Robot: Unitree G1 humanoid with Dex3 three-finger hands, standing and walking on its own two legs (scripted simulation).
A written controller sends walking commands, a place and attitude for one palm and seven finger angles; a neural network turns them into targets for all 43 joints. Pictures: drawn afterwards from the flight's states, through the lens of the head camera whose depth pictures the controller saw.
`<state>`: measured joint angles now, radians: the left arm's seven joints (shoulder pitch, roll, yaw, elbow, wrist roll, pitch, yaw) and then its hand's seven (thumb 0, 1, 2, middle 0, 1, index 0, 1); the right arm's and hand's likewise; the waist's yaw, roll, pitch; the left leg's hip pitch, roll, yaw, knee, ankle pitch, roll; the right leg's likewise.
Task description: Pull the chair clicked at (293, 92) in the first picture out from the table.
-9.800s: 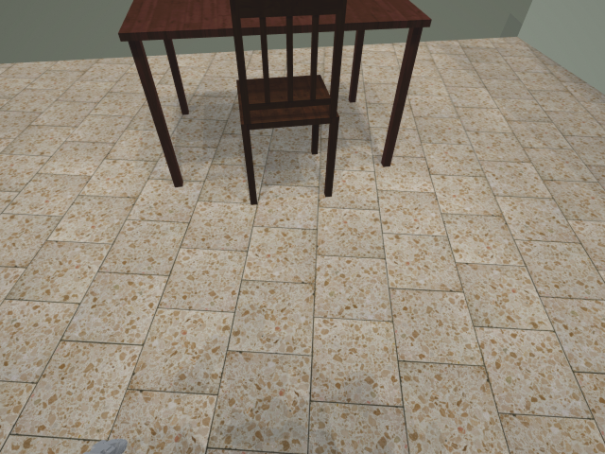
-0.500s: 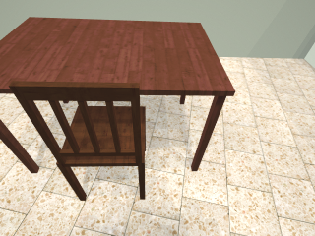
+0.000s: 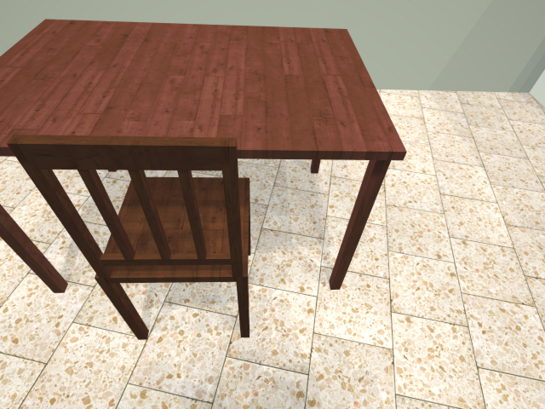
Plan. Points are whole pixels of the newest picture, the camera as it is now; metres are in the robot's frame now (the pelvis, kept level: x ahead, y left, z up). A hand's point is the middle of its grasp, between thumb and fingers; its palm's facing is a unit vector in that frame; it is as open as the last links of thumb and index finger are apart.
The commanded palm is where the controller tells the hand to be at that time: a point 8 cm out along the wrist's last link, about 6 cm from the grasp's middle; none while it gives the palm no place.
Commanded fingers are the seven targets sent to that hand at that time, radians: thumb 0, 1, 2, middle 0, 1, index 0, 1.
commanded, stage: look again from close up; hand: left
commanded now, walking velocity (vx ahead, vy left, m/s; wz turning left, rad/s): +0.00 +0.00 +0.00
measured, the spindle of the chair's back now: (153, 217) +0.50 +0.29 -0.09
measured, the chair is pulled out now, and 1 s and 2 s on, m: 0.00 0.00 0.00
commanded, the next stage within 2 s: shuffle to correct the standing spot in 0.52 s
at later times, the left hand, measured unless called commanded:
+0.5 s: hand out of the picture -0.01 +0.15 -0.18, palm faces +0.04 -0.99 -0.15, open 7.3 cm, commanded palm none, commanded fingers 0.00 0.90 0.90 -0.20 -0.30 -0.20 -0.30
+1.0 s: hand out of the picture +0.01 +0.15 -0.19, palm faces +0.13 -0.98 -0.14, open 7.3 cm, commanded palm none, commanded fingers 0.00 0.90 0.90 -0.20 -0.30 -0.20 -0.30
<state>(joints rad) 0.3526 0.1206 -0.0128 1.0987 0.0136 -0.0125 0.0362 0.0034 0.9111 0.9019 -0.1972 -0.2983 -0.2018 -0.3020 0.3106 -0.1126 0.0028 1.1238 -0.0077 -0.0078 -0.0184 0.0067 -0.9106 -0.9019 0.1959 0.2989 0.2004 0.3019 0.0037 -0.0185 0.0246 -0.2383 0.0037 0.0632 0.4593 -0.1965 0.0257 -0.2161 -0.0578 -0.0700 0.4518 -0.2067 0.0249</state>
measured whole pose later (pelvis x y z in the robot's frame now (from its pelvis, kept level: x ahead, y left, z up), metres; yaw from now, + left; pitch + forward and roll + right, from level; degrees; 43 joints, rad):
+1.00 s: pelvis +0.07 -0.01 -0.01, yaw +3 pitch +1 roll -1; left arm 0.42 0.13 0.03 1.08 0.02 -0.02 0.02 0.00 0.91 0.90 -0.20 -0.30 -0.20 -0.30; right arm 0.37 -0.11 -0.01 1.11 -0.02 0.00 -0.01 0.01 -0.91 -0.90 0.20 0.30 0.20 0.30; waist 0.01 -0.03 0.00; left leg -0.26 0.00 0.01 0.63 -0.38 0.01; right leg -0.20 -0.06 -0.12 0.59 -0.39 0.02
